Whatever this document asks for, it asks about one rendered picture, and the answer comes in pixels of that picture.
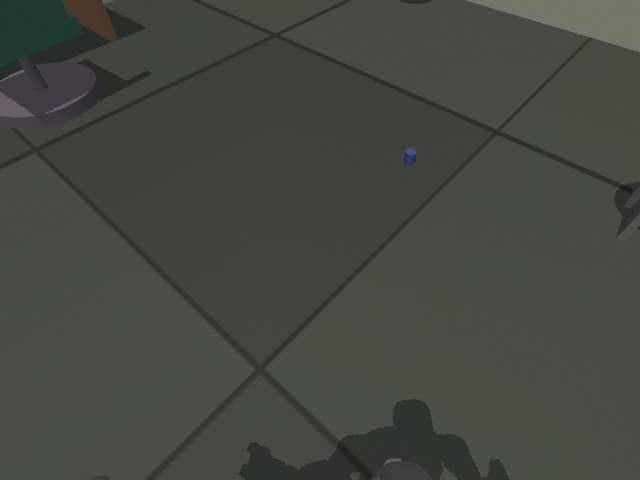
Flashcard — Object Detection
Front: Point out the office chair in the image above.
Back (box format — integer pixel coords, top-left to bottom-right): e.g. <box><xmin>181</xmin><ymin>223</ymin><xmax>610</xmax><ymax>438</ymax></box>
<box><xmin>0</xmin><ymin>0</ymin><xmax>102</xmax><ymax>129</ymax></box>

